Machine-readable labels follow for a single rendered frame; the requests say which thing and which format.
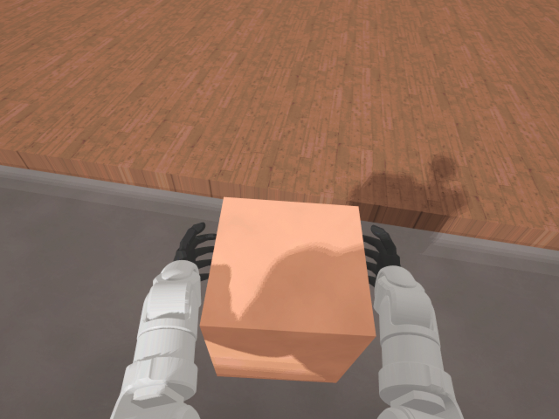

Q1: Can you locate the left robot hand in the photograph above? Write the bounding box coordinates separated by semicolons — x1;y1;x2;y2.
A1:
173;223;217;281

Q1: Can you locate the carton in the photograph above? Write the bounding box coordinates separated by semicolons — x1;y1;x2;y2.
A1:
200;197;376;383

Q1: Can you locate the right robot forearm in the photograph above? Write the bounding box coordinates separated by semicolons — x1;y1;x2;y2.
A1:
374;265;464;419

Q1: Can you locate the left robot forearm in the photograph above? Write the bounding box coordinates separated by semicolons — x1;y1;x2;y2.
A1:
110;260;201;419

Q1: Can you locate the right robot hand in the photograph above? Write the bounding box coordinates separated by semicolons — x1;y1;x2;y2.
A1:
362;225;401;287

